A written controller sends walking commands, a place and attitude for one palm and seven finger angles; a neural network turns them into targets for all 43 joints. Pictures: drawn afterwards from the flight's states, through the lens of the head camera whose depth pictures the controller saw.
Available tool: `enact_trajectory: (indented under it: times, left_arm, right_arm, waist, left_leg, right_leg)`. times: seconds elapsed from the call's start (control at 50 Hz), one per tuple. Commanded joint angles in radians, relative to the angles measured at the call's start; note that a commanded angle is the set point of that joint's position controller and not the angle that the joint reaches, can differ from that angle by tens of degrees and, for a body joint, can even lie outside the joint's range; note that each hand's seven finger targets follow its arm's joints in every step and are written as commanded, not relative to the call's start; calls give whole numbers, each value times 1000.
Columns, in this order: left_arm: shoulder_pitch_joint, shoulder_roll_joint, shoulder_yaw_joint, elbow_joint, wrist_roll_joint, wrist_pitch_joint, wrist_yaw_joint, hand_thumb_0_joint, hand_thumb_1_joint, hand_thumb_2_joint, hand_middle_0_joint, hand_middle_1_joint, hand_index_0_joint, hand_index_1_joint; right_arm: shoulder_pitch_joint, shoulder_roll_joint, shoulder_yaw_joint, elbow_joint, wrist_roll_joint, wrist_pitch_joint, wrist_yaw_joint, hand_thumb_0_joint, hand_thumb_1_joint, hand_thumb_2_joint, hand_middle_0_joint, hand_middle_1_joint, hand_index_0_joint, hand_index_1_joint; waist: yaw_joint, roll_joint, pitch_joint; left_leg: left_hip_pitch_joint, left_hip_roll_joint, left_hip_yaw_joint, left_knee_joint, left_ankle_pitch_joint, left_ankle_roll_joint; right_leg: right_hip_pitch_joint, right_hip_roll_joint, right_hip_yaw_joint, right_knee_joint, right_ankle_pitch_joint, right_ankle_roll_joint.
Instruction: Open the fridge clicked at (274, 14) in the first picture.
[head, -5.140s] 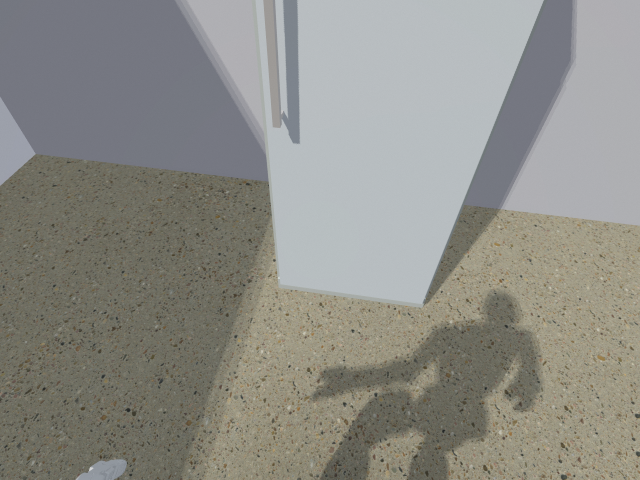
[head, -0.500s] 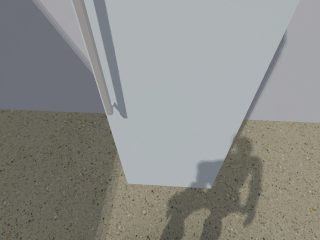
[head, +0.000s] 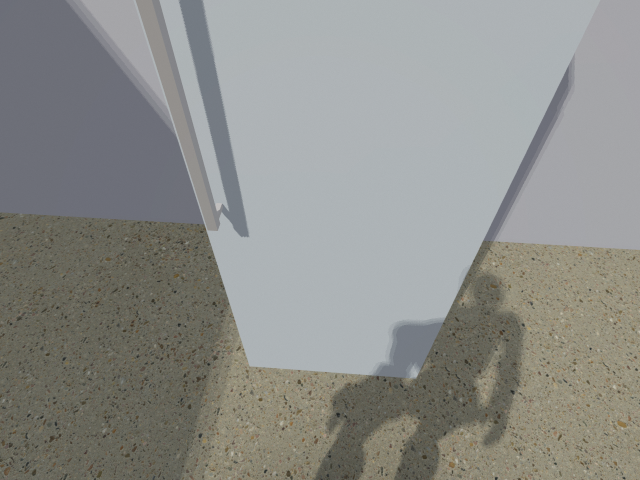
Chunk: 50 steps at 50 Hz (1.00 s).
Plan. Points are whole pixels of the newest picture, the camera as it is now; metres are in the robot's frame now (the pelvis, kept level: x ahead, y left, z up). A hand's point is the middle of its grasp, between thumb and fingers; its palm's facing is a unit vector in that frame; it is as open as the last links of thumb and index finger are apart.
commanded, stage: look again from close up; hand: left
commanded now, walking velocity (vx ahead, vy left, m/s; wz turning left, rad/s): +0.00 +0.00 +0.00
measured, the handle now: (187, 113) +0.51 +0.22 +0.20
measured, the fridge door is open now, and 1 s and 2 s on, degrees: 0 0 0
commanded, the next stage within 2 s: raise the hand to about handle height in 0.22 s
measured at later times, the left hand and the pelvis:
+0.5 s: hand (170, 426) +0.18 +0.20 -0.02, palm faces +0.27 -0.96 -0.06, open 7.6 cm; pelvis -0.01 +0.00 -0.01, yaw +2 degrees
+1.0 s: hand (137, 416) +0.18 +0.22 +0.02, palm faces -0.01 -1.00 -0.05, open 10.2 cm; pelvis -0.02 +0.01 -0.05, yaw +2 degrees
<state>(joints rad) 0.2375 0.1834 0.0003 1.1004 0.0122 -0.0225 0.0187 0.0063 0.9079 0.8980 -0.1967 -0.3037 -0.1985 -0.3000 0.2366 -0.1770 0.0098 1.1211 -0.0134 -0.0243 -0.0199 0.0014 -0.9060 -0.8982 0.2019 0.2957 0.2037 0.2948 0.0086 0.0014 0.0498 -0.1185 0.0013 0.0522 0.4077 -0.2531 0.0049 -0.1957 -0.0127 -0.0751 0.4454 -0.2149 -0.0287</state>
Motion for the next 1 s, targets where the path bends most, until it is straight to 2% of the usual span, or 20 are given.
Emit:
enact_trajectory:
  times: [0.0,0.28,0.3,0.32,0.34,0.36,0.38,0.4,0.42,0.44,0.5,0.54,0.58,0.64,0.68,0.74,0.8,0.84,0.94,0.98]
  left_arm:
    - [39,133,21,-43,0,-15,12,0,900,900,-200,-300,-200,-300]
    - [43,129,21,-41,-1,-12,11,0,900,900,-200,-300,-200,-300]
    - [154,104,14,9,5,-28,53,0,900,900,-200,-300,-200,-300]
    - [-609,342,170,-1505,-218,-255,34,0,877,890,-202,-315,-202,-315]
    - [-414,442,260,-1433,-160,-250,90,0,853,880,-203,-330,-203,-330]
    - [78,91,78,-1195,-174,-133,81,0,830,870,-205,-345,-205,-345]
    - [90,34,92,-1070,-207,-108,76,0,807,860,-207,-360,-207,-360]
    - [-2,58,98,-1117,-223,-166,50,0,783,850,-208,-375,-208,-375]
    - [32,88,156,-1038,-223,-233,20,0,760,840,-210,-390,-210,-390]
    - [182,73,190,-948,-233,-302,-27,0,737,830,-212,-405,-212,-405]
    - [389,-6,161,-856,-279,-531,-221,0,667,800,-217,-450,-217,-450]
    - [405,82,218,-839,-284,-631,-363,0,620,780,-220,-480,-220,-480]
    - [366,158,290,-944,-319,-594,-427,0,573,760,-223,-510,-223,-510]
    - [232,176,329,-1152,-391,-503,-410,0,503,730,-228,-555,-228,-555]
    - [136,190,327,-1338,-367,-503,-356,0,457,710,-232,-585,-232,-585]
    - [22,190,253,-1499,-320,-538,-309,0,387,680,-237,-630,-237,-630]
    - [49,169,206,-1437,-298,-522,-330,0,317,650,-242,-675,-242,-675]
    - [51,198,228,-1363,-311,-465,-365,0,270,630,-245,-705,-245,-705]
    - [126,244,332,-1309,-349,-294,-380,0,153,580,-253,-780,-253,-780]
    - [130,253,364,-1359,-365,-271,-361,0,107,560,-257,-810,-257,-810]
  right_arm:
    - [44,-117,-16,-28,-2,-13,-7,0,-900,-900,200,300,200,300]
    - [57,-107,-15,-19,-2,-9,-7,0,-900,-900,200,300,200,300]
    - [-18,-108,-19,-71,9,-17,1,0,-900,-900,200,300,200,300]
    - [-8,-264,-44,-437,63,-166,-47,0,-900,-900,200,300,200,300]
    - [-82,-168,-9,-401,62,-239,-84,0,-900,-900,200,300,200,300]
    - [-80,-132,-17,-439,56,-277,-79,0,-900,-900,200,300,200,300]
    - [-61,-160,-28,-399,71,-286,-81,0,-900,-900,200,300,200,300]
    - [-80,-188,-45,-460,66,-302,-74,0,-900,-900,200,300,200,300]
    - [-62,-200,-65,-465,47,-312,-67,0,-900,-900,200,300,200,300]
    - [-76,-192,-78,-498,42,-319,-52,0,-900,-900,200,300,200,300]
    - [-109,-187,-94,-591,26,-324,1,0,-900,-900,200,300,200,300]
    - [-117,-214,-113,-660,31,-316,34,0,-900,-900,200,300,200,300]
    - [-140,-214,-108,-727,54,-296,26,0,-900,-900,200,300,200,300]
    - [-126,-202,-96,-788,59,-270,-8,0,-900,-900,200,300,200,300]
    - [-82,-185,-92,-789,54,-266,-19,0,-900,-900,200,300,200,300]
    - [-39,-187,-73,-761,38,-266,-32,0,-900,-900,200,300,200,300]
    - [-31,-189,-64,-725,47,-279,-41,0,-900,-900,200,300,200,300]
    - [-45,-201,-55,-713,56,-282,-51,0,-900,-900,200,300,200,300]
    - [-85,-190,-39,-728,66,-287,-60,0,-900,-900,200,300,200,300]
    - [-91,-180,-34,-734,63,-290,-57,0,-900,-900,200,300,200,300]
  waist:
    - [-4,-10,-8]
    - [-1,0,16]
    - [31,-2,-14]
    - [-79,182,-491]
    - [-23,253,-388]
    - [-5,187,-274]
    - [-34,30,-128]
    - [-61,-46,12]
    - [-58,-126,6]
    - [-9,-128,18]
    - [40,-222,-55]
    - [40,-120,-111]
    - [61,-129,-217]
    - [47,-68,-256]
    - [18,55,-307]
    - [-40,86,-298]
    - [-63,113,-268]
    - [-55,107,-231]
    - [13,58,-297]
    - [29,51,-321]
  left_leg:
    - [-76,101,-85,-83,116,15]
    - [-89,99,-86,-90,85,13]
    - [-116,112,-31,108,131,-10]
    - [111,-16,-51,-20,194,15]
    - [99,-3,5,-5,173,11]
    - [-24,4,-25,-39,133,6]
    - [-107,4,-50,-7,54,1]
    - [-184,2,-70,28,-38,9]
    - [-246,-8,-62,81,-79,8]
    - [-304,-16,-48,128,-88,-2]
    - [-499,-31,-28,295,-117,-20]
    - [-534,-41,-20,396,-83,-18]
    - [-597,-49,-1,430,-84,0]
    - [-589,-47,-13,440,-101,8]
    - [-515,-27,-30,435,-65,15]
    - [-462,-7,-68,445,4,24]
    - [-437,0,-84,433,-8,22]
    - [-446,1,-96,410,-39,20]
    - [-414,-1,-102,329,0,11]
    - [-393,1,-100,307,51,7]
  right_leg:
    - [48,-118,130,-84,128,-22]
    - [33,-115,134,-108,54,-24]
    - [43,-172,160,-56,489,6]
    - [169,-69,119,-13,322,-1]
    - [118,-21,115,21,157,-8]
    - [60,-8,12,32,44,-11]
    - [-40,-5,-4,7,-7,8]
    - [-149,-11,0,-7,-111,23]
    - [-217,-11,1,6,-208,27]
    - [-241,-13,10,34,-253,18]
    - [-309,-12,39,193,-292,11]
    - [-298,-30,94,261,-200,-5]
    - [-267,-48,140,276,-191,5]
    - [-271,-41,167,263,-259,22]
    - [-295,-24,140,288,-211,15]
    - [-339,7,80,344,-58,5]
    - [-375,13,46,336,-51,5]
    - [-363,19,42,312,-89,2]
    - [-231,13,16,271,-62,5]
    - [-190,9,2,269,-10,8]
